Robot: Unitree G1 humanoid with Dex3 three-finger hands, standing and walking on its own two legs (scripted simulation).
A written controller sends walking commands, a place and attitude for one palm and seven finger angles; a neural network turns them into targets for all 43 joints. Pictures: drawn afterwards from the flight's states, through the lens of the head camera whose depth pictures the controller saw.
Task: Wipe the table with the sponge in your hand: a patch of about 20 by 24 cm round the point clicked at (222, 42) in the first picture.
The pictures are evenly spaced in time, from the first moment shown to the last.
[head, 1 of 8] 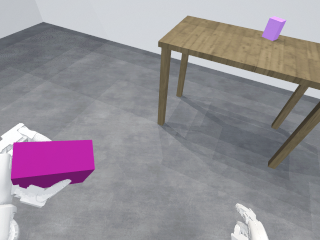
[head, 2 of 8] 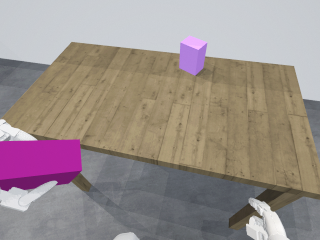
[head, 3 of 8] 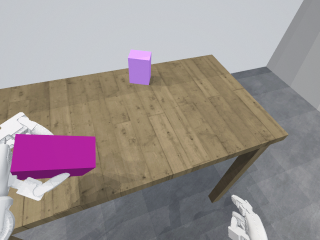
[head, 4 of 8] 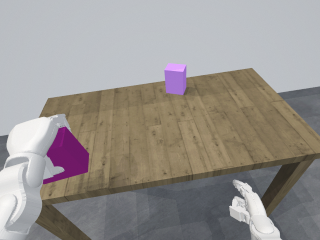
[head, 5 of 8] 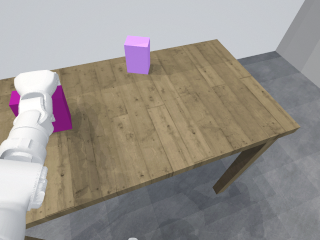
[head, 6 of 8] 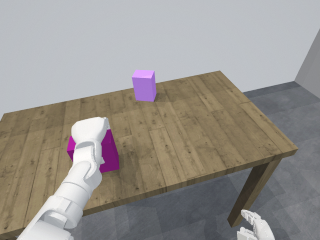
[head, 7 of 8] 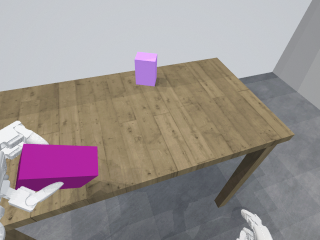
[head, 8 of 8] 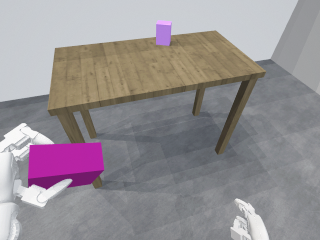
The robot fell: no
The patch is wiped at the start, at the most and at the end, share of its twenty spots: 0.00 0.95 0.95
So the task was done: yes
